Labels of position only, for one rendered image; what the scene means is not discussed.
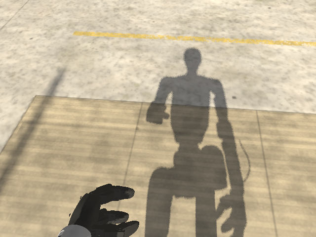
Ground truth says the left robot forearm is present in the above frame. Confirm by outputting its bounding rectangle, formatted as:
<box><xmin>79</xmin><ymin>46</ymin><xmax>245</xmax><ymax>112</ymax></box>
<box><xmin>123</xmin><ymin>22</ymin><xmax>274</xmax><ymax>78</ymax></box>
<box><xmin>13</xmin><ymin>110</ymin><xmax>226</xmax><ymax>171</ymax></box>
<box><xmin>57</xmin><ymin>224</ymin><xmax>92</xmax><ymax>237</ymax></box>

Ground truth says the left robot hand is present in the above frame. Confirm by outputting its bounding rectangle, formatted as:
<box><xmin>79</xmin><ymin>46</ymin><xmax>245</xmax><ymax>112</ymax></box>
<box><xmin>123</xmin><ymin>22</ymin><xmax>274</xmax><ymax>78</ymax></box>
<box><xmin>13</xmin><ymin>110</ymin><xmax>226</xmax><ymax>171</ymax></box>
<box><xmin>68</xmin><ymin>184</ymin><xmax>139</xmax><ymax>237</ymax></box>

